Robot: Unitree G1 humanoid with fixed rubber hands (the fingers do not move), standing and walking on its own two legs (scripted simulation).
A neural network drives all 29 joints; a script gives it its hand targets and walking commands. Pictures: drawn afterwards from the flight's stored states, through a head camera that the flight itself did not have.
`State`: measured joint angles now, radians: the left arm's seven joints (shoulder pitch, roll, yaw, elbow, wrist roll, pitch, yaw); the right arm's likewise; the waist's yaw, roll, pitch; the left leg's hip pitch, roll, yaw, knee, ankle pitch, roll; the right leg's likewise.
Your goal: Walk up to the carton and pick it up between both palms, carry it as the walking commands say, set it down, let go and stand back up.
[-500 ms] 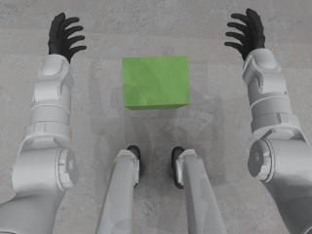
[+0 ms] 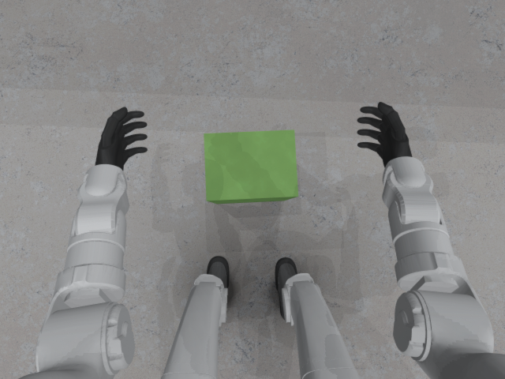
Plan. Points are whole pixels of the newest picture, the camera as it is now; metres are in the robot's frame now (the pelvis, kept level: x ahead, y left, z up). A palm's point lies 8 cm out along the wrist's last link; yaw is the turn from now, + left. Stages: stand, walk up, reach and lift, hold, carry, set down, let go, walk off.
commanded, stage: let go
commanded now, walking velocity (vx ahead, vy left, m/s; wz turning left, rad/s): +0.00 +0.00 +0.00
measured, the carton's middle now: (250, 172) +0.45 +0.00 -0.55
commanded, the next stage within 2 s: stand in 1.02 s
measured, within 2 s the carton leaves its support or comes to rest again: neither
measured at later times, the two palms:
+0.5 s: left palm (52, 301) +0.24 +0.23 +0.00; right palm (469, 285) +0.25 -0.23 +0.00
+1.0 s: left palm (32, 327) +0.22 +0.24 +0.02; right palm (478, 319) +0.21 -0.23 +0.02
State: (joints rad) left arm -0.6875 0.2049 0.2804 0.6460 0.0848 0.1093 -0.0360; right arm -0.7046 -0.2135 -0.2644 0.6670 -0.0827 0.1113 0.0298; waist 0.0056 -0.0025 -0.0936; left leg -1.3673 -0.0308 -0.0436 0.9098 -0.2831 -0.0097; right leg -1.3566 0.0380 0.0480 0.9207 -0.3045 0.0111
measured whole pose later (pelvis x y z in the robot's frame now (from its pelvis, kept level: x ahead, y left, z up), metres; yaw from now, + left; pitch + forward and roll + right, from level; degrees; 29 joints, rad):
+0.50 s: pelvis +0.05 +0.00 +0.08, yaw +0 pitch +9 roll +0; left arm 0.14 0.20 0.07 0.49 0.01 0.00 -0.06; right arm 0.12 -0.19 -0.08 0.50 0.00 0.01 0.05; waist 0.01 0.00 0.00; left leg -0.42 -0.02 -0.05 0.52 -0.26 0.00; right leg -0.40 0.03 0.05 0.51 -0.28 0.00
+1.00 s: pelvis +0.06 +0.00 +0.09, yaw +0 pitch -5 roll +0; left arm 0.23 0.21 0.05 0.41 0.03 0.15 -0.06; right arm 0.24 -0.21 -0.04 0.41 -0.01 0.14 0.07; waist 0.00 -0.01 0.11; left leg -0.09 -0.03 -0.04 0.45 -0.28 0.01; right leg -0.07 0.02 0.05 0.45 -0.29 0.00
